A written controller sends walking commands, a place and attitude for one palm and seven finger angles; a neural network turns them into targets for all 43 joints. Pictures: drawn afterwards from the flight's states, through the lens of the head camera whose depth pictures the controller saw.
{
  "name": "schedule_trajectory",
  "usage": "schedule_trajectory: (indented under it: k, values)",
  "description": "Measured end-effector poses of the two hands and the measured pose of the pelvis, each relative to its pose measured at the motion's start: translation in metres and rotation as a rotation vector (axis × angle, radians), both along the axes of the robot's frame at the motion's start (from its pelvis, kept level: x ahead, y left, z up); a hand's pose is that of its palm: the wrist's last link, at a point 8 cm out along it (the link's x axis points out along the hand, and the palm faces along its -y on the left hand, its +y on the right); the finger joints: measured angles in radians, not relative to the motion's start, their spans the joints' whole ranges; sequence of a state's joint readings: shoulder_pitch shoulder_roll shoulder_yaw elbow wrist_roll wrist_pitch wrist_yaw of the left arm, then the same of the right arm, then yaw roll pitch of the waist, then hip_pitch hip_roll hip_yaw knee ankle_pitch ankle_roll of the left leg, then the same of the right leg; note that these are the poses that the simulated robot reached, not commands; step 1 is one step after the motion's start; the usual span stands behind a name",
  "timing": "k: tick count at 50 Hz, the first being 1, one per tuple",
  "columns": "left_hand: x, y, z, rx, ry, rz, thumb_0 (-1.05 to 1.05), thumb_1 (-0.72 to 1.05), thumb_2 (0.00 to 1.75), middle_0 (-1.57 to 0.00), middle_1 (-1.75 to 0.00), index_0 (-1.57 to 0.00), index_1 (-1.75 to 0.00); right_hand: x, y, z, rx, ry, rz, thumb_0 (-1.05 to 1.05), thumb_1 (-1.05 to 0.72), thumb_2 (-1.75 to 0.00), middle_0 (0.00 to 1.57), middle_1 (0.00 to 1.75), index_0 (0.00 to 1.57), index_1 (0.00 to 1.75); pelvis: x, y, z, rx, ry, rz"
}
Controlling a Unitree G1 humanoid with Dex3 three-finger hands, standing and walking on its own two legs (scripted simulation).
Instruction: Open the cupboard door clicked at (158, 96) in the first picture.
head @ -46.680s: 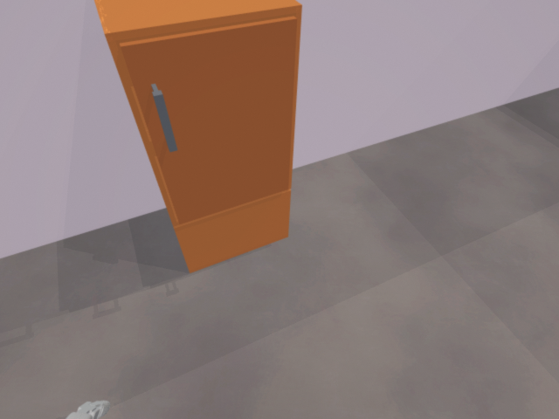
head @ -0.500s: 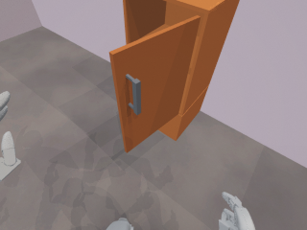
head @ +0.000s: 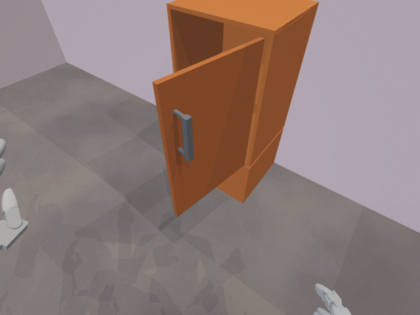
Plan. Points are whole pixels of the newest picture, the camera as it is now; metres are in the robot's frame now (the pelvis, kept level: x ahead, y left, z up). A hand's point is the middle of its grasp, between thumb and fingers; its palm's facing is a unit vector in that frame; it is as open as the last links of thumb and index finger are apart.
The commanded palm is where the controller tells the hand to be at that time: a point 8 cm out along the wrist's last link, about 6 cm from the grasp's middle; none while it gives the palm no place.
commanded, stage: let the arm hang, fingers relaxed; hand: left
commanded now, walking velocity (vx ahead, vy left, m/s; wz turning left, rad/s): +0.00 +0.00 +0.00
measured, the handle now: (183, 136) +0.58 +0.11 +0.00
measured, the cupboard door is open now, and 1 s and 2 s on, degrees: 80 80 80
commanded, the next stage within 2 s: look to check the result in 1.20 s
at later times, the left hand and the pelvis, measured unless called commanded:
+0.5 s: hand out of the picture -0.06 +0.15 -0.18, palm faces +0.08 -0.99 -0.14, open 7.2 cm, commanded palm none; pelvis -0.01 -0.01 +0.00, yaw +3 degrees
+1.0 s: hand out of the picture -0.04 +0.13 -0.17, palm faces +0.09 -0.98 -0.18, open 7.4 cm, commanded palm none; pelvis +0.00 -0.02 +0.00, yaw +2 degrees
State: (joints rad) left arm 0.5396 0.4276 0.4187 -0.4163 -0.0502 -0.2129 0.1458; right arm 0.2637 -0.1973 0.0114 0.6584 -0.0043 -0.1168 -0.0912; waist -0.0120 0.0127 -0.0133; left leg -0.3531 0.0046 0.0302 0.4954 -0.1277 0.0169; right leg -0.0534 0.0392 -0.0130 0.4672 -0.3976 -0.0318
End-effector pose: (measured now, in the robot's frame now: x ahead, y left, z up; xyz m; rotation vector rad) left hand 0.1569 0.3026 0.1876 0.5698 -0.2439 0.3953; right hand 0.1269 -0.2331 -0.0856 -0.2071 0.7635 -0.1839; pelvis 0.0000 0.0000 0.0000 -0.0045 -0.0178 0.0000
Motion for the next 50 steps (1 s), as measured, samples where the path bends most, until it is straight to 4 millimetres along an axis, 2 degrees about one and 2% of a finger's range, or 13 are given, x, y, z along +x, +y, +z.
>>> schedule_trajectory:
  k: [6,8,10,12,16,18,20,23,27,30,33,39,50]
  values:
    - [-0.001,-0.008,-0.016,-0.031,0.079,-0.004,0.01,0.89,0.9,-0.21,-0.3,-0.21,-0.3,0.015,0.01,0.003,0.037,-0.044,0.065,0.01,-0.9,-0.9,0.2,0.3,0.2,0.3,-0.006,-0.002,0.002,-0.01,0.019,0.008]
    - [0.007,-0.005,-0.059,-0.076,0.249,-0.005,0.0,0.89,0.9,-0.2,-0.3,-0.2,-0.3,0.019,0.007,-0.01,0.048,-0.001,0.111,0.01,-0.9,-0.9,0.2,0.3,0.2,0.3,-0.009,0.0,-0.002,-0.018,0.024,0.015]
    - [0.009,-0.003,-0.12,-0.172,0.482,0.027,0.0,0.89,0.9,-0.2,-0.3,-0.2,-0.3,0.018,-0.001,-0.024,0.043,0.065,0.124,0.01,-0.9,-0.9,0.2,0.3,0.2,0.3,-0.012,0.002,-0.006,-0.02,0.018,0.025]
    - [-0.003,-0.008,-0.185,-0.281,0.72,0.068,0.0,0.9,0.9,-0.2,-0.3,-0.2,-0.3,0.011,-0.009,-0.033,0.03,0.125,0.108,0.01,-0.9,-0.9,0.2,0.3,0.2,0.3,-0.013,0.002,-0.01,-0.018,0.007,0.033]
    - [-0.06,-0.043,-0.291,-0.49,1.129,0.124,0.0,0.9,0.9,-0.2,-0.3,-0.19,-0.3,-0.02,-0.024,-0.04,-0.011,0.251,0.047,0.01,-0.91,-0.9,0.2,0.29,0.2,0.3,-0.011,-0.001,-0.014,-0.009,-0.023,0.042]
    - [-0.097,-0.067,-0.324,-0.578,1.3,0.132,0.01,0.91,0.9,-0.2,-0.3,-0.19,-0.3,-0.041,-0.028,-0.04,-0.03,0.331,0.018,0.01,-0.91,-0.9,0.2,0.29,0.2,0.3,-0.009,-0.002,-0.013,-0.006,-0.033,0.043]
    - [-0.135,-0.083,-0.342,-0.646,1.429,0.177,0.01,0.94,0.9,-0.2,-0.3,-0.2,-0.3,-0.064,-0.03,-0.041,-0.041,0.421,-0.002,0.0,-0.91,-0.9,0.2,0.29,0.2,0.3,-0.008,-0.004,-0.01,-0.006,-0.033,0.046]
    - [-0.19,-0.093,-0.347,-0.715,1.578,0.245,0.01,0.96,0.9,-0.2,-0.3,-0.2,-0.3,-0.097,-0.027,-0.042,-0.041,0.557,-0.019,0.0,-0.91,-0.9,0.2,0.29,0.2,0.3,-0.008,-0.007,-0.005,-0.009,-0.025,0.05]
    - [-0.25,-0.1,-0.337,-0.757,1.719,0.342,0.01,0.95,0.9,-0.2,-0.3,-0.2,-0.3,-0.13,-0.017,-0.047,-0.01,0.681,-0.037,0.0,-0.91,-0.9,0.2,0.29,0.2,0.3,-0.007,-0.007,-0.001,-0.01,-0.019,0.052]
    - [-0.279,-0.102,-0.326,-0.757,1.786,0.404,0.01,0.93,0.9,-0.2,-0.3,-0.2,-0.3,-0.144,-0.006,-0.052,0.029,0.723,-0.048,0.0,-0.91,-0.9,0.2,0.29,0.2,0.3,-0.006,-0.007,0.0,-0.009,-0.021,0.05]
    - [-0.294,-0.102,-0.319,-0.746,1.815,0.443,0.01,0.92,0.9,-0.2,-0.3,-0.2,-0.3,-0.15,0.005,-0.058,0.071,0.734,-0.052,0.0,-0.91,-0.9,0.2,0.29,0.2,0.3,-0.006,-0.007,0.001,-0.006,-0.026,0.046]
    - [-0.282,-0.104,-0.318,-0.722,1.77,0.443,0.0,0.91,0.9,-0.2,-0.3,-0.2,-0.3,-0.147,0.023,-0.069,0.139,0.714,-0.047,0.0,-0.91,-0.9,0.2,0.29,0.2,0.3,-0.004,-0.009,0.0,0.002,-0.035,0.041]
    - [-0.201,-0.124,-0.332,-0.716,1.585,0.311,0.0,0.91,0.9,-0.2,-0.3,-0.2,-0.3,-0.142,0.016,-0.072,0.157,0.685,-0.063,0.01,-0.92,-0.9,0.2,0.29,0.2,0.3,0.004,-0.02,-0.001,0.017,-0.039,0.038]
